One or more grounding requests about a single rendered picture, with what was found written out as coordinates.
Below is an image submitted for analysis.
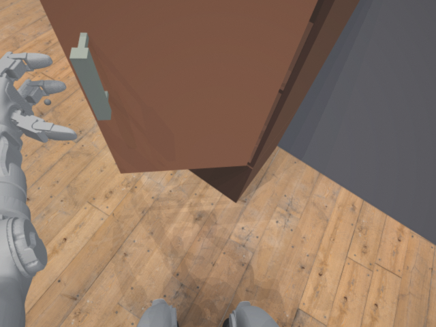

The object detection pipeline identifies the left robot hand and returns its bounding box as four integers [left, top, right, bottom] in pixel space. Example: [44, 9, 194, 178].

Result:
[0, 52, 77, 143]

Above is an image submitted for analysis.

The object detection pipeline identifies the left robot forearm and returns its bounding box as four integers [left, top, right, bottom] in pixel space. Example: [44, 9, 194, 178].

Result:
[0, 124, 31, 221]

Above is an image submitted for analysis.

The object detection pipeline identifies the robot left shin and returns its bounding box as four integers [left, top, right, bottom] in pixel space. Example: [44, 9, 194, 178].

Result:
[152, 298, 167, 306]

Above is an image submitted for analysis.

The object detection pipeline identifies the handle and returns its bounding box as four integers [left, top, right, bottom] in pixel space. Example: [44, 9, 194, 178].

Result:
[69, 33, 112, 121]

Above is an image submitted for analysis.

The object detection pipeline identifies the cupboard door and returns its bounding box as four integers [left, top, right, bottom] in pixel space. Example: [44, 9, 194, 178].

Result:
[40, 0, 318, 174]

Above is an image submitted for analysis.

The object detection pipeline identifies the left robot upper arm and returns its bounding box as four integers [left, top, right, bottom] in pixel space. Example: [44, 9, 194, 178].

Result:
[0, 217, 48, 327]

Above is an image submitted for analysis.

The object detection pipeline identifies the right robot thigh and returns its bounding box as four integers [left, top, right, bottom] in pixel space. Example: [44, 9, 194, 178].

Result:
[229, 306, 279, 327]

